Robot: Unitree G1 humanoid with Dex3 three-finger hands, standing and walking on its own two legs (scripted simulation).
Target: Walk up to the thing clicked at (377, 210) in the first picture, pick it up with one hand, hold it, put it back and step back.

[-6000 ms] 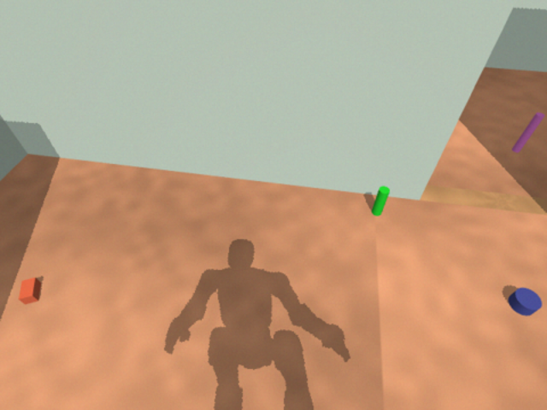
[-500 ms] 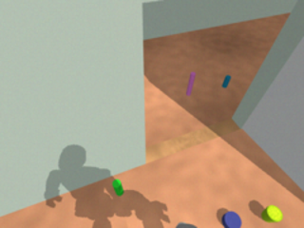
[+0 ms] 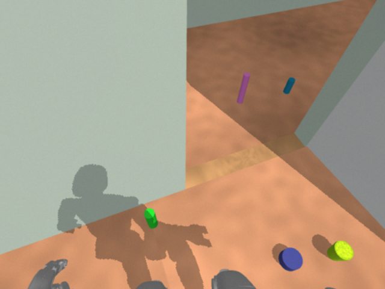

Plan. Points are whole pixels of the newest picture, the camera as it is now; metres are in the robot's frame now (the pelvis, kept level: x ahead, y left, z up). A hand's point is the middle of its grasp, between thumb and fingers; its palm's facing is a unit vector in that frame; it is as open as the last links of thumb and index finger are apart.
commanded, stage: walk up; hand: left
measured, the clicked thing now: (151, 218) +0.46 +0.20 -0.68
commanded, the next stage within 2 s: stand in 0.86 s
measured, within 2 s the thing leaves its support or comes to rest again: neither
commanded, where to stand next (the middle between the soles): +0.12 +0.01 m, yaw -3 degrees
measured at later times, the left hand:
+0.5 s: hand out of the picture +0.08 +0.29 -0.15, palm faces -0.05 -0.93 -0.37, open 7.4 cm
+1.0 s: hand out of the picture +0.10 +0.24 -0.14, palm faces -0.06 -0.94 -0.35, open 7.4 cm
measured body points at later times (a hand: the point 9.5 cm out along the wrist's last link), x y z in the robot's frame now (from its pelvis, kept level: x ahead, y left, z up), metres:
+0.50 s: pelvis +0.00 +0.02 +0.00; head +0.03 +0.04 +0.45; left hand +0.09 +0.34 -0.13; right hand +0.10 -0.29 -0.10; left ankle +0.09 +0.14 -0.72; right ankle -0.03 -0.12 -0.68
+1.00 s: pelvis +0.00 -0.01 +0.02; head +0.02 -0.01 +0.46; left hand +0.10 +0.29 -0.11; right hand +0.04 -0.31 -0.12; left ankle +0.02 +0.12 -0.72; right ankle -0.02 -0.13 -0.72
